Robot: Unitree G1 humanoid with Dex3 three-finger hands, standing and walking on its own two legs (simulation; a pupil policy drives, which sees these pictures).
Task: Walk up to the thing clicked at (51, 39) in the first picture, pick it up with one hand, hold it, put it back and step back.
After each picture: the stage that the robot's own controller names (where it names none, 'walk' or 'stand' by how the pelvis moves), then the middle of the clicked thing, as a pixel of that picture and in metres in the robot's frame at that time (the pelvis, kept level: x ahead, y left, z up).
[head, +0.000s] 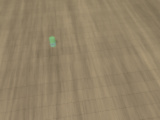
stand; (52, 41) +1.41 +0.42 -0.72
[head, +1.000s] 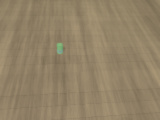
walk; (59, 48) +1.30 +0.23 -0.71
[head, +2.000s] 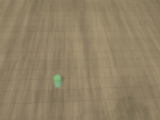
walk; (57, 81) +0.81 +0.25 -0.71
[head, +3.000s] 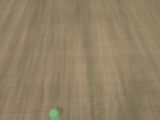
walk; (54, 115) +0.48 +0.27 -0.69
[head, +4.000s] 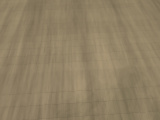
stand; out of the picture +0.33 +0.24 -0.72
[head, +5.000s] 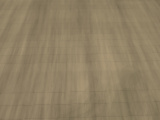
stand; out of the picture +0.33 +0.22 -0.73
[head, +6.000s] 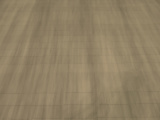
stand; out of the picture +0.34 +0.22 -0.73
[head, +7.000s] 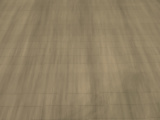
stand; out of the picture +0.32 +0.22 -0.73
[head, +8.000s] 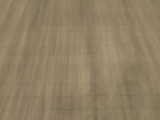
go down; out of the picture +0.34 +0.22 -0.72
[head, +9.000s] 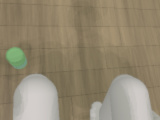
go down; (17, 58) +0.42 +0.26 -0.29
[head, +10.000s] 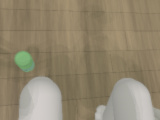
close in; (25, 62) +0.42 +0.26 -0.30
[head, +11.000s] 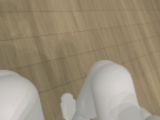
close in; out of the picture +0.40 +0.30 -0.22
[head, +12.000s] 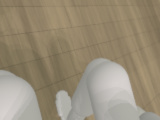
close; out of the picture +0.39 +0.30 -0.22
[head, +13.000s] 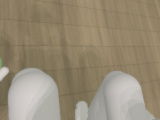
lift; out of the picture +0.33 +0.29 -0.15
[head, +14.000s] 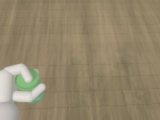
lift; (30, 87) +0.32 +0.19 +0.01
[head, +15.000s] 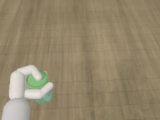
hold; (40, 87) +0.34 +0.17 +0.00
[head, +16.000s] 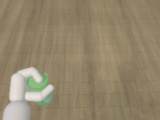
hold; (40, 89) +0.33 +0.17 +0.00
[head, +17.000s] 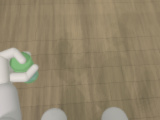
crouch; (25, 68) +0.39 +0.21 -0.07
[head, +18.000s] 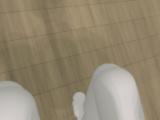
lower; out of the picture +0.45 +0.31 -0.17
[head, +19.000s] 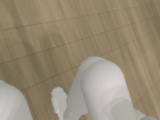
lower; out of the picture +0.42 +0.32 -0.22
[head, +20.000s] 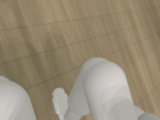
lower; out of the picture +0.41 +0.32 -0.22
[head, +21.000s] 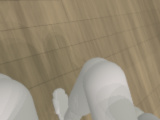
lower; out of the picture +0.41 +0.32 -0.22
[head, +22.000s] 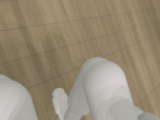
rest; out of the picture +0.41 +0.32 -0.22
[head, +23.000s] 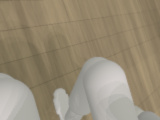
withdraw; out of the picture +0.40 +0.29 -0.23
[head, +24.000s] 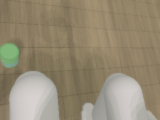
stand; (9, 56) +0.42 +0.26 -0.26
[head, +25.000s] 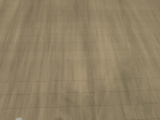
stand; out of the picture +0.36 +0.20 -0.64
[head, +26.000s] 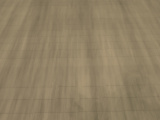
stand; out of the picture +0.37 +0.21 -0.67
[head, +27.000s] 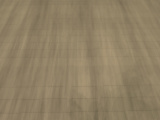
stand; out of the picture +0.37 +0.20 -0.67
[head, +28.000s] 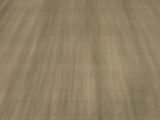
stand; out of the picture +0.39 +0.20 -0.72
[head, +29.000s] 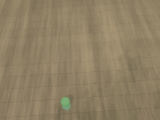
walk; (65, 103) +0.48 +0.19 -0.70
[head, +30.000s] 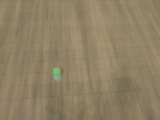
walk; (57, 74) +0.75 +0.22 -0.70
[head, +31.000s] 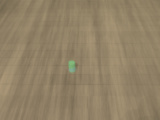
stand; (71, 66) +1.03 +0.21 -0.70
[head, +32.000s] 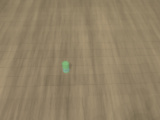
stand; (65, 67) +1.00 +0.23 -0.73
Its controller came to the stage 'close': yes
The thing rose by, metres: 0.71
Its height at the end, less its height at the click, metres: +0.00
